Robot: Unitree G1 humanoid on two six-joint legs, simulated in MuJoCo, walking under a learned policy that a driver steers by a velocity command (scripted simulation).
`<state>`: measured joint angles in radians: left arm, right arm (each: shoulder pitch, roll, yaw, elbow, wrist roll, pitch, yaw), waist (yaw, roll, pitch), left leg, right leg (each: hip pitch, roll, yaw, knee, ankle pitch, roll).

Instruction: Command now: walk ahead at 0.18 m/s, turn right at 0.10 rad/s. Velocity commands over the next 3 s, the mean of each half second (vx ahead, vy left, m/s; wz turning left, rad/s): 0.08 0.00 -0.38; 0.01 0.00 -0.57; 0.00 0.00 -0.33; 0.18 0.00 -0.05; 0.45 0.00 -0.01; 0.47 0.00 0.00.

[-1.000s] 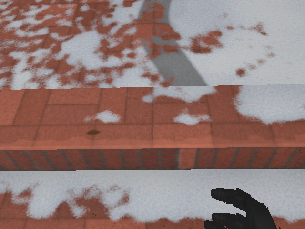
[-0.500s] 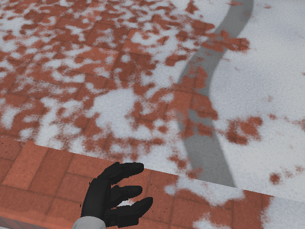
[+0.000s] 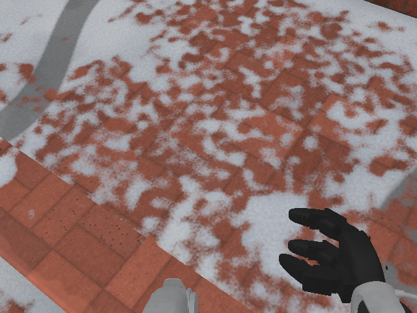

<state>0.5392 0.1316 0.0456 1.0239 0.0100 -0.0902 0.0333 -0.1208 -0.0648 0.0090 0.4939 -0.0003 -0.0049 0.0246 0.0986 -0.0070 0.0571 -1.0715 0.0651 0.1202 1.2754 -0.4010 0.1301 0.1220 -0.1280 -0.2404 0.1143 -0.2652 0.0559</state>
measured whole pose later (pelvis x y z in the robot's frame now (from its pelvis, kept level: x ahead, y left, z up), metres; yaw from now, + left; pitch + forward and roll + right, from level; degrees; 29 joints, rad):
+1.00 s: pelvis +0.15 +0.01 +0.13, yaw -33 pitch +2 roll -1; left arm 0.27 0.26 0.08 0.58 0.01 0.02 0.02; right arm 0.09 -0.21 -0.02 0.60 -0.01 0.01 -0.04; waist 0.05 -0.02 0.02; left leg -0.40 -0.02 -0.01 0.59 -0.26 0.01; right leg -0.35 0.12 0.13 0.62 -0.29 -0.03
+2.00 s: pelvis +0.28 -0.08 +0.15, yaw -41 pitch +2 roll +0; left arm 0.26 0.27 0.06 0.70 0.03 -0.03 -0.04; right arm 0.47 -0.22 -0.04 0.78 -0.03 -0.08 0.01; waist -0.04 -0.03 -0.05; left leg -0.06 -0.03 0.01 0.37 -0.34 0.05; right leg -0.53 0.01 -0.04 1.03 -0.35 -0.05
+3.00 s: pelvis +0.71 -0.46 +0.15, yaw -41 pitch +0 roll +0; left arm 0.24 0.26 0.04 0.82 0.04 -0.04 -0.02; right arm 0.35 -0.23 -0.04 0.90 -0.01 -0.08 0.01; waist -0.01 -0.04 0.04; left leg -0.15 -0.06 0.09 0.32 -0.17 0.09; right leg -0.56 -0.06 0.01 1.06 -0.25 -0.03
